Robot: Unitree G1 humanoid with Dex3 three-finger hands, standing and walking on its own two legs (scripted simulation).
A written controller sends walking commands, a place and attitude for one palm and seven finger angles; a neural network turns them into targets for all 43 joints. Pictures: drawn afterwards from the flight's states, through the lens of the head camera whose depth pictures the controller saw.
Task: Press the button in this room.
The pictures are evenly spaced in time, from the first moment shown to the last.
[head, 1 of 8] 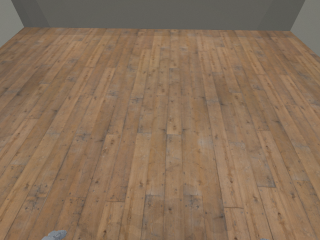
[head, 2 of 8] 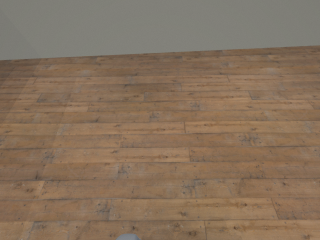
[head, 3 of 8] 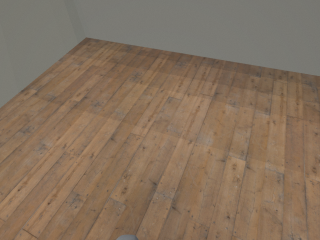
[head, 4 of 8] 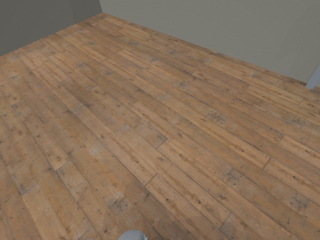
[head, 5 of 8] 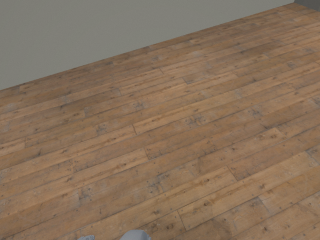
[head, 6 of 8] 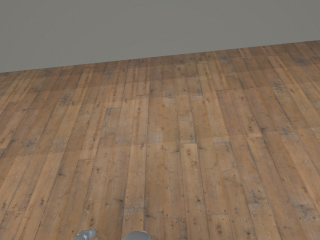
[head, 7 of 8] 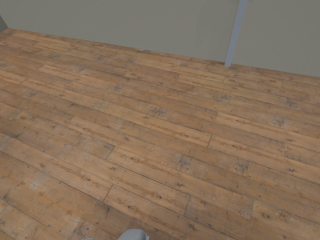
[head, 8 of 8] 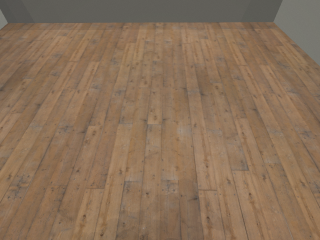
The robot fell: no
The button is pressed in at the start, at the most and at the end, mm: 0 0 0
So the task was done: no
